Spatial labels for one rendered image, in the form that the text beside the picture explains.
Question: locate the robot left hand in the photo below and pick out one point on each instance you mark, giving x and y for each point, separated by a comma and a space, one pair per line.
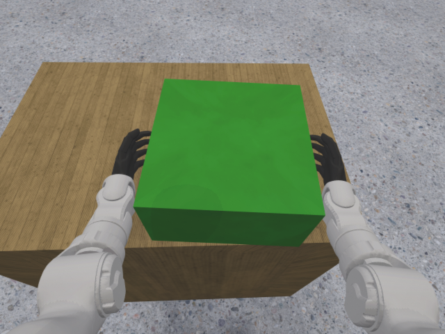
126, 160

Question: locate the right robot forearm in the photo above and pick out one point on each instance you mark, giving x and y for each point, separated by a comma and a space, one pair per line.
352, 239

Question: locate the left robot forearm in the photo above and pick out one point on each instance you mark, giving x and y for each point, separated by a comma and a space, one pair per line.
109, 228

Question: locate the robot left upper arm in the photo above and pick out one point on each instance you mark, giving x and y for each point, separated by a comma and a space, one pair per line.
77, 294

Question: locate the carton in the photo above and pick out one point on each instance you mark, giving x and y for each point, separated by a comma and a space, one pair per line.
229, 163

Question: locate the pedestal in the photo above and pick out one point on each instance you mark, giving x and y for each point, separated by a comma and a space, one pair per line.
61, 144

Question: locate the robot right upper arm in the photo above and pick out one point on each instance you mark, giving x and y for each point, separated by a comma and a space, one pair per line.
391, 300

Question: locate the robot right hand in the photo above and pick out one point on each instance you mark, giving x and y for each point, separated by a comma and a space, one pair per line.
332, 166

